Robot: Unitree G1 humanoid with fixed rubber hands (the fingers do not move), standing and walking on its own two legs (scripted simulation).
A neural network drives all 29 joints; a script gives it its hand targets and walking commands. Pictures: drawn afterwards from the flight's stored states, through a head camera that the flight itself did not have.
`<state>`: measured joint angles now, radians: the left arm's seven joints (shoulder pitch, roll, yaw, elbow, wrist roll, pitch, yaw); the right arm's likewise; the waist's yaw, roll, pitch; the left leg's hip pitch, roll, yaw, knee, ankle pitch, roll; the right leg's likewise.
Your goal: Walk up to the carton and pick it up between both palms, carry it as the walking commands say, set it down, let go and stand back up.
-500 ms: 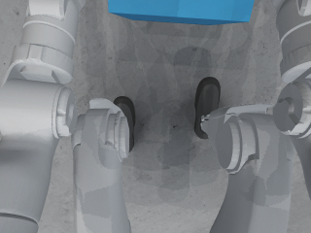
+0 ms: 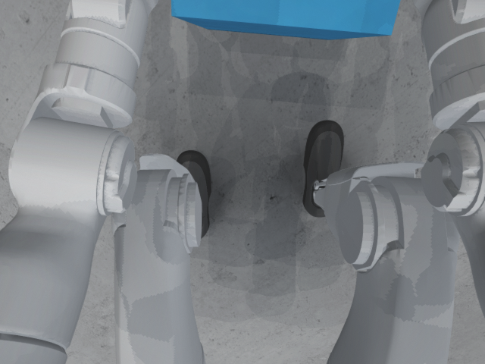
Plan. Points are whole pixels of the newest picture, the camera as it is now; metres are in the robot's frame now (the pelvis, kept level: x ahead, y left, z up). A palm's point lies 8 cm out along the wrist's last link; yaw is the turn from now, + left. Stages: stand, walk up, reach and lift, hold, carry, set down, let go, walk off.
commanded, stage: reach and lift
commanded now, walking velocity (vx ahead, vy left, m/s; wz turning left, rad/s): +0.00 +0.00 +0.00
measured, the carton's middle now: out of the picture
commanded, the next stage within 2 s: none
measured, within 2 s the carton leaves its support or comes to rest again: leaves its support in 0.80 s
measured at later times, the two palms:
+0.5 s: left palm out of the picture +0.56 +0.12 -0.21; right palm out of the picture +0.55 -0.19 -0.21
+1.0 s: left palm out of the picture +0.57 +0.12 -0.19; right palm out of the picture +0.56 -0.19 -0.18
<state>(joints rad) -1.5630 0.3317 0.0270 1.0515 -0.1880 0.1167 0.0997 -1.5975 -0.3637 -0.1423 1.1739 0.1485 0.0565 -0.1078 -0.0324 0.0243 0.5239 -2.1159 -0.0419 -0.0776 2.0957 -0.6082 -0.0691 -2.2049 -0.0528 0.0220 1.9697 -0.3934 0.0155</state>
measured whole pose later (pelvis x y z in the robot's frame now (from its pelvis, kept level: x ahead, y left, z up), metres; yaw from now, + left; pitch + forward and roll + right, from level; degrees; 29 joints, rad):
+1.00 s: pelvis +0.00 +0.00 -0.01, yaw +0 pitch +34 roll +0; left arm -1.56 0.29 0.15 0.94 -0.13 0.23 0.14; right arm -1.61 -0.36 -0.15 1.00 0.15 0.24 -0.15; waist -0.03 0.04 0.53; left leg -2.11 -0.05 -0.08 2.12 -0.60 -0.07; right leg -2.20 -0.05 0.03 1.99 -0.39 0.02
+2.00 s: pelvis -0.02 +0.00 +0.02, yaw +1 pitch +23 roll +0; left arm -1.50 0.20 0.30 0.78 -0.02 0.46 0.11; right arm -1.48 -0.23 -0.38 0.73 -0.06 0.49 -0.14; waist -0.03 0.04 0.52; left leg -1.86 -0.05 -0.08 2.06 -0.60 -0.07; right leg -1.95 -0.05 0.03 1.94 -0.40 0.02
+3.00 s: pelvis -0.03 +0.00 +0.13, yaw +1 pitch +14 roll +0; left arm -1.31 0.13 0.33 0.69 0.02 0.50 0.09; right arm -1.28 -0.15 -0.37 0.61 -0.09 0.54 -0.14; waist -0.03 0.05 0.52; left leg -1.44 -0.05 -0.07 1.71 -0.52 -0.06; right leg -1.50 -0.03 0.03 1.61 -0.36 0.03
